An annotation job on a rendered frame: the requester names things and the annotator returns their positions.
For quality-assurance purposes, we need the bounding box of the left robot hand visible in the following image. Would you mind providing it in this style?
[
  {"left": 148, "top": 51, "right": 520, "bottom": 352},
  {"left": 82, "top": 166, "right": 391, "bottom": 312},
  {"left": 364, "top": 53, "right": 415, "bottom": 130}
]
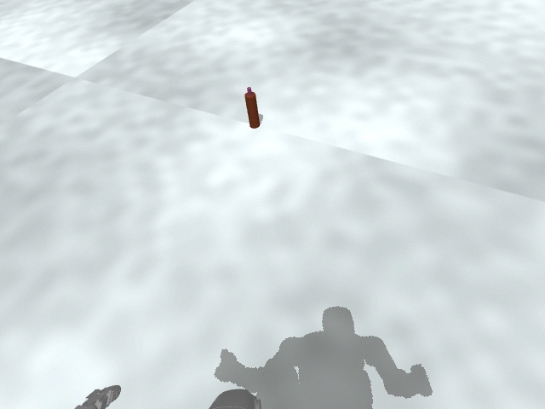
[{"left": 75, "top": 385, "right": 121, "bottom": 409}]

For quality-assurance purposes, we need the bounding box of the bottle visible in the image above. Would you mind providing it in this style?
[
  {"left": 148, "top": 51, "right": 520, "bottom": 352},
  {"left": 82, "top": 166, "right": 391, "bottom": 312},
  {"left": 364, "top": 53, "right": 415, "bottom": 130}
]
[{"left": 244, "top": 87, "right": 260, "bottom": 129}]

